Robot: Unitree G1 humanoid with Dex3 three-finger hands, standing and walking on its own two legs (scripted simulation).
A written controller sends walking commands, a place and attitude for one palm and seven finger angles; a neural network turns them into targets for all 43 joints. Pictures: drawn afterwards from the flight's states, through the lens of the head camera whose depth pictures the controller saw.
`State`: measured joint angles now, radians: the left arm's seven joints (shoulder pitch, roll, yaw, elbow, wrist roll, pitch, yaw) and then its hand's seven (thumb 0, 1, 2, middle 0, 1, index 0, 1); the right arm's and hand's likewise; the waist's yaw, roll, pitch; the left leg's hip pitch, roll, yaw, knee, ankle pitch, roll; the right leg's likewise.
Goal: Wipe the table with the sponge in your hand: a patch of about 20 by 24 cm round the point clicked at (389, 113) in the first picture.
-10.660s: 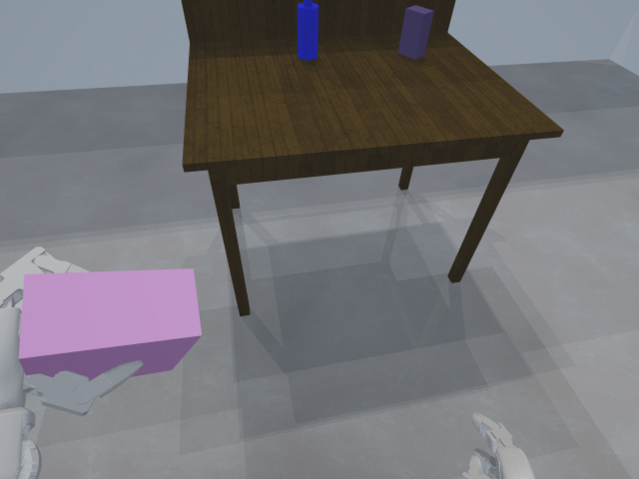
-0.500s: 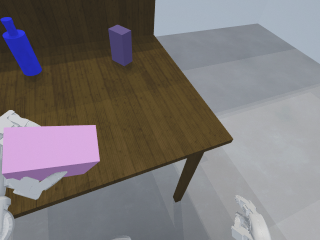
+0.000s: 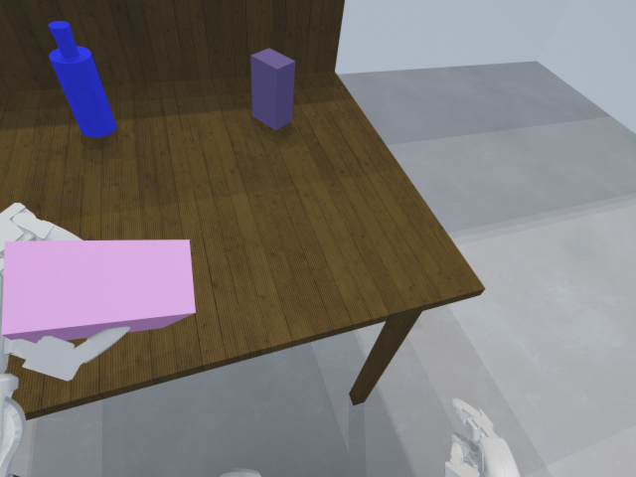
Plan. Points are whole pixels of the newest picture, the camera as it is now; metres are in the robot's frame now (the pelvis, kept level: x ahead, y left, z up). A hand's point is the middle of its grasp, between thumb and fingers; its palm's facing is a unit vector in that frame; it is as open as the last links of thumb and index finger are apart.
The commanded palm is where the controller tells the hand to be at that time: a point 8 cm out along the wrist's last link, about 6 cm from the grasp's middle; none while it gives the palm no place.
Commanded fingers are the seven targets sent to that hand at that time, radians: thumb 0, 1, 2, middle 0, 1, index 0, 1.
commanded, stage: come to a stop and stand still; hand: left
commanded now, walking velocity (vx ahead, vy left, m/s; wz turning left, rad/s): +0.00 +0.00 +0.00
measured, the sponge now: (128, 292) +0.24 +0.22 +0.14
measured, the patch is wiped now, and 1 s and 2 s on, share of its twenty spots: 0.00 0.00 0.00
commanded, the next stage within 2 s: look again from close up in 0.66 s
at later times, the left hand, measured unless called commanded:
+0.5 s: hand (107, 270) +0.25 +0.24 +0.17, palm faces +0.38 -0.84 -0.39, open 10.1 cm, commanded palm +0.19 +0.27 +0.18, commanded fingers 0.00 0.10 1.30 -1.20 -1.60 -1.20 -1.60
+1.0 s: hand (118, 271) +0.25 +0.23 +0.16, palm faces +0.38 -0.84 -0.39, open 10.1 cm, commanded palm +0.19 +0.26 +0.18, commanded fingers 0.00 0.10 1.30 -1.20 -1.60 -1.20 -1.60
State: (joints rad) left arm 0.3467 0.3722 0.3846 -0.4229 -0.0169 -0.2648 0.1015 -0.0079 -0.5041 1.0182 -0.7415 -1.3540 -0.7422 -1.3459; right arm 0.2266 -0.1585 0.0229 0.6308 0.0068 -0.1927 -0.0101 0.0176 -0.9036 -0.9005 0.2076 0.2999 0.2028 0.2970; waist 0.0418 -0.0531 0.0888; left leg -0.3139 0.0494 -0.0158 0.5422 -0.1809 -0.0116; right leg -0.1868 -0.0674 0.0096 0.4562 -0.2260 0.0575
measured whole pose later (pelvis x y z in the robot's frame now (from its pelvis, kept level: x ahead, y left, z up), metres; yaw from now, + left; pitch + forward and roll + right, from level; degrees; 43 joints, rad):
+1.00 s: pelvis +0.03 -0.02 +0.01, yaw +0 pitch -1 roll -1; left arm 0.44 0.36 0.36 -0.49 -0.04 -0.17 0.11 -0.01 -0.50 1.02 -0.74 -1.36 -0.74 -1.35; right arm 0.18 -0.19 -0.01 0.60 0.02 -0.11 -0.03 0.02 -0.91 -0.90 0.21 0.30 0.20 0.30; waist 0.02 -0.01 0.09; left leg -0.27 0.07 -0.02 0.49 -0.20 -0.04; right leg -0.15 -0.05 0.00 0.41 -0.24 0.07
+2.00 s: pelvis +0.04 -0.05 -0.01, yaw +2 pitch -1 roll +0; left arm 0.37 0.57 0.33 -0.40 0.28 0.06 0.03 0.00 -0.50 1.02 -0.74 -1.36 -0.74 -1.35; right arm 0.21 -0.26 -0.01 0.61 0.01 -0.12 -0.10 0.02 -0.90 -0.90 0.21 0.30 0.20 0.30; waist 0.08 0.08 0.00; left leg -0.33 0.07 -0.06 0.62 -0.26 -0.08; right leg -0.25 -0.04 -0.03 0.66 -0.38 0.02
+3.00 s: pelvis +0.02 -0.04 +0.00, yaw +2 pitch -5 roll +0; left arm 0.16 0.56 0.04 -0.27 0.83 0.30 -0.07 0.00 -0.50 1.03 -0.74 -1.36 -0.74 -1.35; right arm 0.03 -0.25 0.04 0.67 0.03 -0.03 -0.07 0.02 -0.90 -0.90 0.21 0.30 0.20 0.30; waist 0.13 0.13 0.02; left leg -0.21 0.06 -0.06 0.47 -0.17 -0.06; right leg -0.12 -0.05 -0.03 0.50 -0.29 0.03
